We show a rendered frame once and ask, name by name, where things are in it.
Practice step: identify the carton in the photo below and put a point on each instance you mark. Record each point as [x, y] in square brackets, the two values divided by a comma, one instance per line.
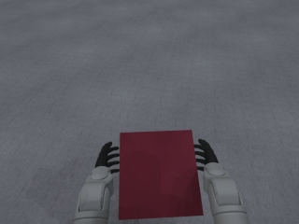
[158, 175]

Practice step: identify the robot left hand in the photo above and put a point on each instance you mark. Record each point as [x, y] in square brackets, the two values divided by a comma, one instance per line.
[103, 158]

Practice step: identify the robot left forearm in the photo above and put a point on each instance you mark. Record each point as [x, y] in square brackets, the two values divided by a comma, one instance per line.
[94, 198]

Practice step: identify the robot right forearm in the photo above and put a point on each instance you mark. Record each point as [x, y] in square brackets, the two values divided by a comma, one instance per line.
[225, 199]

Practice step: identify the robot right hand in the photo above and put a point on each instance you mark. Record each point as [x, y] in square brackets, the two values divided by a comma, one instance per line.
[208, 154]

